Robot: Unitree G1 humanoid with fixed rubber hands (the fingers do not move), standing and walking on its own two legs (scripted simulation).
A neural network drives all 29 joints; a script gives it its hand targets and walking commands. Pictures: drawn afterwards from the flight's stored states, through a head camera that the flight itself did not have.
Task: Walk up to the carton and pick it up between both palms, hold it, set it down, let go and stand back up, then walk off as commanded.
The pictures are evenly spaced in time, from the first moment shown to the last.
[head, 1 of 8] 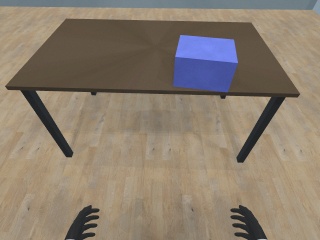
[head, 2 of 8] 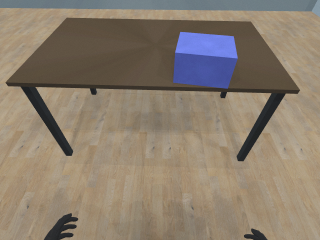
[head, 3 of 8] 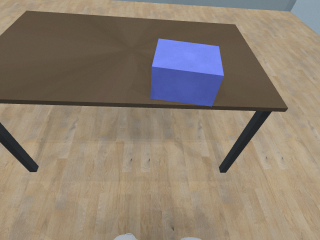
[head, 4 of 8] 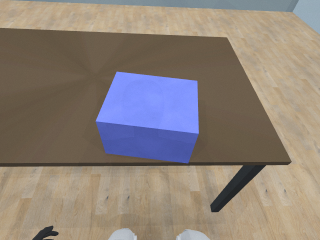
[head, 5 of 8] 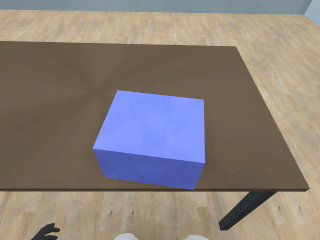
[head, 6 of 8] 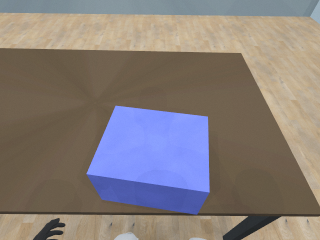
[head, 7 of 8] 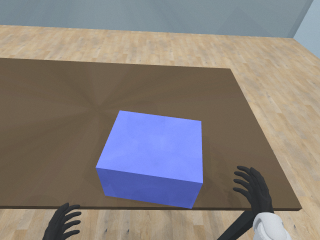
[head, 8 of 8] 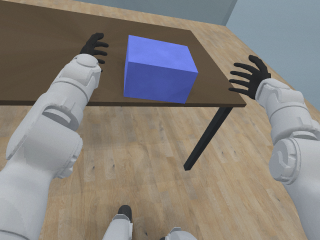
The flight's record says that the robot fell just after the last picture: yes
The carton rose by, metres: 0.00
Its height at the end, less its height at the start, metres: +0.00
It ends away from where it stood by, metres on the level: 0.00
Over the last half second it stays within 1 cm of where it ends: yes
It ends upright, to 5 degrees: yes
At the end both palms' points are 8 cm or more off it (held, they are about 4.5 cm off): yes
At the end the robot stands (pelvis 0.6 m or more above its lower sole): yes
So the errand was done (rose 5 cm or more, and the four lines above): no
